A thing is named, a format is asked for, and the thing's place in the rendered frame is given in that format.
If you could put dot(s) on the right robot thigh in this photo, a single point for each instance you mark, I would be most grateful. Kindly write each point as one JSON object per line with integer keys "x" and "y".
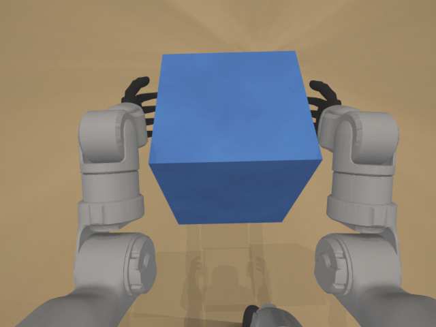
{"x": 273, "y": 317}

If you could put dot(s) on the robot left forearm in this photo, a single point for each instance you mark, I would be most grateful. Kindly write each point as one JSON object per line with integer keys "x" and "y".
{"x": 108, "y": 142}

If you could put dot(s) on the robot right foot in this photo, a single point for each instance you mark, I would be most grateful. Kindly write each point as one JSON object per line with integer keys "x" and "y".
{"x": 248, "y": 314}

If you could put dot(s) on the robot right upper arm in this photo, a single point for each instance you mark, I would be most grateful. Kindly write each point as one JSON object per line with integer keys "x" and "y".
{"x": 363, "y": 272}

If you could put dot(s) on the robot right forearm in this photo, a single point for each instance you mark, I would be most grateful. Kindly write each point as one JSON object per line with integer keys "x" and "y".
{"x": 364, "y": 148}

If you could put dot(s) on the robot left upper arm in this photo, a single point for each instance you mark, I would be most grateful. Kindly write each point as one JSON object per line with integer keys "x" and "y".
{"x": 112, "y": 269}

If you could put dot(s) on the robot right hand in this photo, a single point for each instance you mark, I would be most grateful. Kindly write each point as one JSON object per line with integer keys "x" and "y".
{"x": 328, "y": 94}

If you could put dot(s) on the carton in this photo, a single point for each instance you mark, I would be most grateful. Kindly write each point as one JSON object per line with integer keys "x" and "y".
{"x": 233, "y": 137}

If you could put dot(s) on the robot left hand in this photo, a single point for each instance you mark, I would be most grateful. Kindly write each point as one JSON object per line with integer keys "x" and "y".
{"x": 130, "y": 97}

